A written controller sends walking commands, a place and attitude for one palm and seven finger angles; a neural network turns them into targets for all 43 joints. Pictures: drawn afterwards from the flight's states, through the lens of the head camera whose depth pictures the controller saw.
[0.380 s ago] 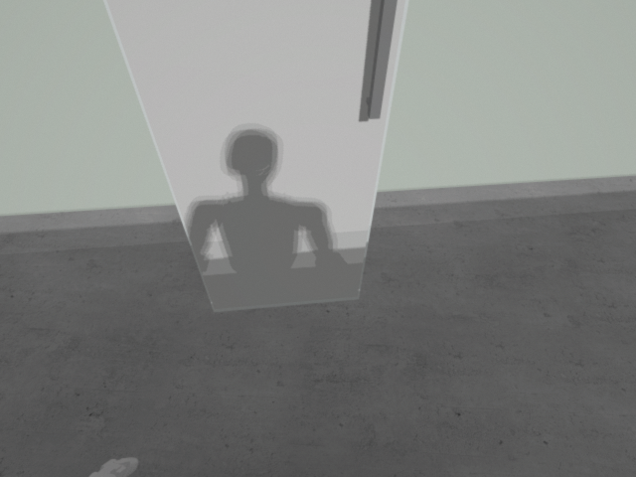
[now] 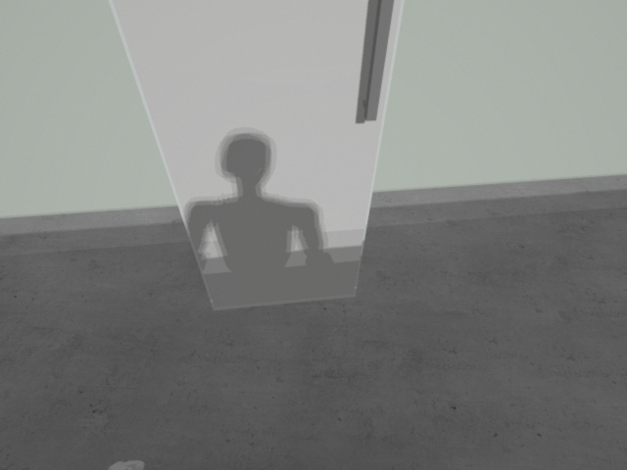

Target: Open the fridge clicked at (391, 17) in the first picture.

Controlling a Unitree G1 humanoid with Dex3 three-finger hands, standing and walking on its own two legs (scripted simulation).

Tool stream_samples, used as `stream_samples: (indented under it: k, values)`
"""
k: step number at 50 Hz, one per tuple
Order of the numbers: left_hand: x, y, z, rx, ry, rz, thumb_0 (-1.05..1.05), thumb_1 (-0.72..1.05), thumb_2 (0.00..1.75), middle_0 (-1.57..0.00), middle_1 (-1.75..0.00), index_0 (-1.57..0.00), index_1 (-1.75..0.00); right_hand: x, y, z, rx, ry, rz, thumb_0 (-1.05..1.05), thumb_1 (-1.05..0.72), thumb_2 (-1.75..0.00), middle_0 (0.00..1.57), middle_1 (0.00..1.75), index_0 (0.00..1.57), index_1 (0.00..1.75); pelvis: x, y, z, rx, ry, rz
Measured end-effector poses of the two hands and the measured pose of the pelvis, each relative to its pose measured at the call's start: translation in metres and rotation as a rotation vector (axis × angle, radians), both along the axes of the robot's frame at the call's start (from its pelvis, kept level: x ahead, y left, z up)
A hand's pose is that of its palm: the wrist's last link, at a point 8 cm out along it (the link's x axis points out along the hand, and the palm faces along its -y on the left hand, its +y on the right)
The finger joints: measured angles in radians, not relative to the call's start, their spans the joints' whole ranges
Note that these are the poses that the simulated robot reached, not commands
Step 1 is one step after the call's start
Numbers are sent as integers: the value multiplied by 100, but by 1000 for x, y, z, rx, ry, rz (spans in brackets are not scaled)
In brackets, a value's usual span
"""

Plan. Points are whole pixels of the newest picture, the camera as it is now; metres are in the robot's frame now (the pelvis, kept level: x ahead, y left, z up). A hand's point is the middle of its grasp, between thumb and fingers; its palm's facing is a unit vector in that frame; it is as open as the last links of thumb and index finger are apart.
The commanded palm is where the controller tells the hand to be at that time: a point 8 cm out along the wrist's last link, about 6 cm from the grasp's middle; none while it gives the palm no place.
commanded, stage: stand and wait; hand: right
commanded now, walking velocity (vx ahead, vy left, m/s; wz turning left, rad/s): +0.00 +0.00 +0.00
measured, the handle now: (379, 21) +0.79 -0.07 +0.24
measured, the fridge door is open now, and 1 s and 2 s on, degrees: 0 0 0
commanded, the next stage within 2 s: look at it before walking up in 0.44 s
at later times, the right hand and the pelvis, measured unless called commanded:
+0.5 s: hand out of the picture +0.06 -0.23 -0.16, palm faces -0.03 +0.95 -0.31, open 7.3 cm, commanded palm none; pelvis -0.01 +0.01 +0.00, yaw +0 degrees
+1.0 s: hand out of the picture +0.06 -0.22 -0.16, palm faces -0.02 +0.95 -0.30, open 7.3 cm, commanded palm none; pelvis +0.00 +0.01 +0.00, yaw +0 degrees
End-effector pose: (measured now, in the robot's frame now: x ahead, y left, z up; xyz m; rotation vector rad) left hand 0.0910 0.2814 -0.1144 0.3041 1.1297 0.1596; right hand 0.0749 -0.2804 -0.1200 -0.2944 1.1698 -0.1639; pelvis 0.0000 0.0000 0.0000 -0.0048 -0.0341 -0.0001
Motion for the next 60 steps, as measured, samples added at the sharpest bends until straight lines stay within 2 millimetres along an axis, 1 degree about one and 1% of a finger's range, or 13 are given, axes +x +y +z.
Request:
stream_samples:
  k: [5, 9, 13, 17, 22, 32, 48, 60]
  values:
    - [-21, 6, -4, 3, 58, 21, 1, 90, 90, -20, -30, -20, -30, -16, 1, -2, -3, 46, -10, 0, -91, -90, 21, 30, 21, 30, -3, 3, 1, 1, 2, 1]
    - [-35, 8, -7, 3, 99, 35, 1, 90, 90, -20, -30, -20, -30, -24, 2, -3, -4, 73, -17, 1, -91, -90, 21, 30, 21, 30, -4, 4, 2, 2, 4, 1]
    - [-45, 9, -8, -1, 127, 46, 1, 90, 90, -20, -30, -20, -30, -27, 4, -4, -4, 84, -21, 1, -91, -90, 21, 30, 21, 30, -5, 6, 2, 2, 4, 1]
    - [-50, 8, -10, -6, 138, 53, 1, 90, 90, -20, -30, -20, -30, -26, 6, -4, -3, 81, -21, 1, -91, -90, 21, 30, 21, 30, -5, 7, 2, 2, 3, 2]
    - [-50, 7, -10, -13, 131, 57, 1, 90, 90, -20, -30, -20, -30, -21, 8, -3, 1, 67, -16, 0, -91, -90, 21, 30, 21, 30, -5, 7, 3, 2, 1, 4]
    - [-43, 3, -10, -19, 116, 51, 1, 90, 90, -20, -30, -20, -30, -14, 12, -3, 9, 51, -12, 0, -91, -90, 21, 30, 21, 30, -4, 7, 3, 2, 7, 4]
    - [-34, 2, -9, -18, 118, 48, 1, 90, 90, -20, -30, -20, -30, -18, 11, -4, 7, 76, -25, 0, -91, -90, 20, 30, 21, 30, 2, 7, 4, 2, 10, 4]
    - [-32, 1, -10, -22, 127, 45, 1, 90, 90, -20, -30, -20, -30, -19, 14, -5, 13, 92, -32, 0, -91, -90, 20, 30, 21, 30, 7, 8, 4, 2, 13, 3]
